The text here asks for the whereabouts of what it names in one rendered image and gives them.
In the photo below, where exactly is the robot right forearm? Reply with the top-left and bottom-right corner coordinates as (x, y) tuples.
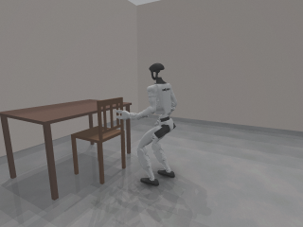
(167, 106), (176, 116)

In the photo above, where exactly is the robot right hand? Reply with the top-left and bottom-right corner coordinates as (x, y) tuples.
(154, 118), (161, 126)

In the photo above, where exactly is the robot right shin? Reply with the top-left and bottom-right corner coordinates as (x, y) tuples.
(153, 143), (170, 173)

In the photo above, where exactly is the robot shin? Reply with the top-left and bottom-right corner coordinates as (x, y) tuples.
(153, 143), (170, 173)
(136, 148), (155, 181)

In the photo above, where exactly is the right robot upper arm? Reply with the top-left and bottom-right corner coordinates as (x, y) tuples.
(168, 83), (178, 108)

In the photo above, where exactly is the robot left forearm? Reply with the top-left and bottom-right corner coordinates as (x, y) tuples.
(128, 106), (153, 120)

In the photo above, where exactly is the robot left shin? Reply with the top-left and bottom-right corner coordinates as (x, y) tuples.
(136, 148), (155, 181)

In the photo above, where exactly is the table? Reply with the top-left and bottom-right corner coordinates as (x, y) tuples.
(0, 99), (132, 201)

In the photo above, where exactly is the chair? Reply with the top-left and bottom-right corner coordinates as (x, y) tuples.
(71, 97), (126, 184)

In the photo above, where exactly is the robot left hand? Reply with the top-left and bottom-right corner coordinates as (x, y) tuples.
(116, 110), (129, 120)

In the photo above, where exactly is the left robot upper arm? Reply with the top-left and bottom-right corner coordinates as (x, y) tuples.
(147, 84), (157, 114)

